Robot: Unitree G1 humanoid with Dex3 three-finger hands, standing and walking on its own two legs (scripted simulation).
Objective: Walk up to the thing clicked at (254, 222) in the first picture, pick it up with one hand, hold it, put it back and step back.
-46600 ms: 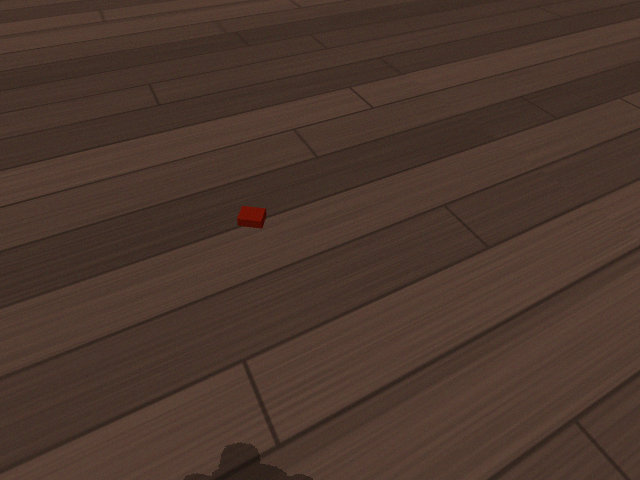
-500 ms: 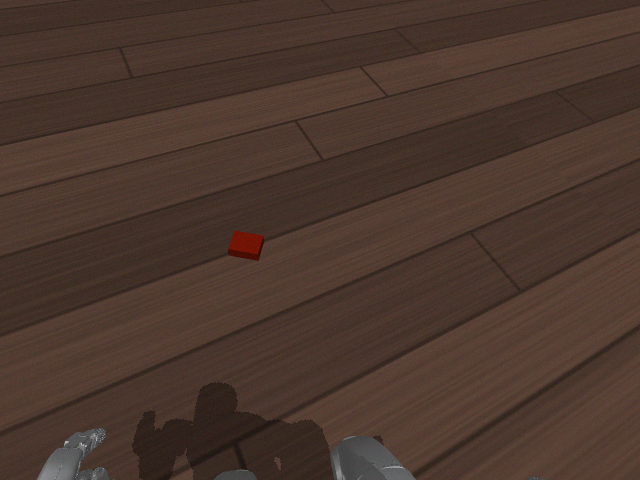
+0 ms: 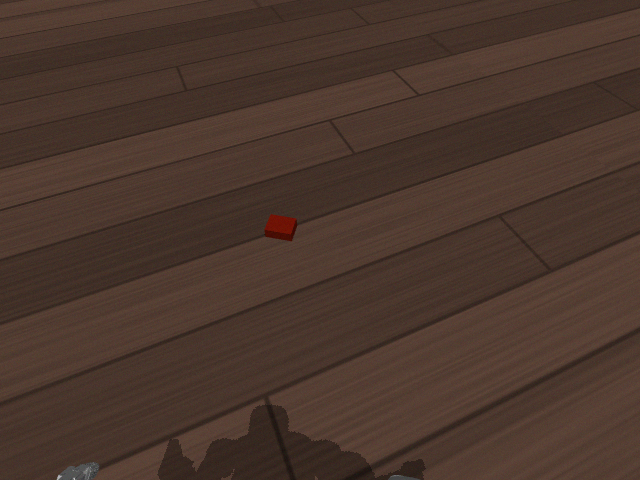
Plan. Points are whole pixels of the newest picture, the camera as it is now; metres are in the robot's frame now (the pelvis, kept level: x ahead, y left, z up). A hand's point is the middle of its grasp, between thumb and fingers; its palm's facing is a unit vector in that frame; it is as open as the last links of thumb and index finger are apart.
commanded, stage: step back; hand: left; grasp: from above
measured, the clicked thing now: (281, 227) +1.07 +0.20 -0.73
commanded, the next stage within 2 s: stand in 0.90 s
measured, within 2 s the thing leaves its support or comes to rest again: neither
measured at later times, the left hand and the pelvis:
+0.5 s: hand out of the picture +0.03 +0.28 -0.13, palm faces +0.06 -0.92 -0.39, open 7.4 cm; pelvis +0.00 +0.01 +0.01, yaw +1 degrees
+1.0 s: hand (107, 475) +0.15 +0.29 -0.12, palm faces -0.01 -0.93 -0.36, open 7.3 cm; pelvis +0.04 +0.04 +0.02, yaw -1 degrees
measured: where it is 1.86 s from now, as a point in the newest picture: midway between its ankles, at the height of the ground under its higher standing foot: outside the picture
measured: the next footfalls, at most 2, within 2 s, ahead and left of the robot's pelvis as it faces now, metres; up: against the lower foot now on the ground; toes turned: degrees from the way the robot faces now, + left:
left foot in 0.54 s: +0.08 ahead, +0.16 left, +0.00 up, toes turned +0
